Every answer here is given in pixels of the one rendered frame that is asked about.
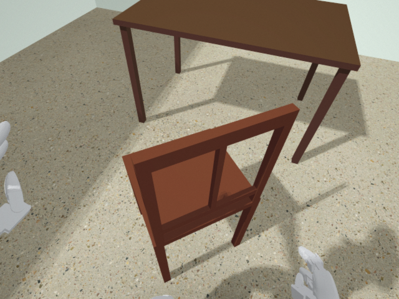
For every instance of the table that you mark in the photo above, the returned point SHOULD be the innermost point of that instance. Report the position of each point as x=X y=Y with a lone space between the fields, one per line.
x=313 y=31

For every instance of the robot right hand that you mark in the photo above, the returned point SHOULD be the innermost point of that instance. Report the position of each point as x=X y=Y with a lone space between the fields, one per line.
x=320 y=282

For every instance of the chair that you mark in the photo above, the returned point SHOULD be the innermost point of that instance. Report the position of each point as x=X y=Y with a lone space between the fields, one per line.
x=189 y=183

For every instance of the robot left hand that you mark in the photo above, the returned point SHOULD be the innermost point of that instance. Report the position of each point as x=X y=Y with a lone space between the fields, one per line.
x=11 y=214

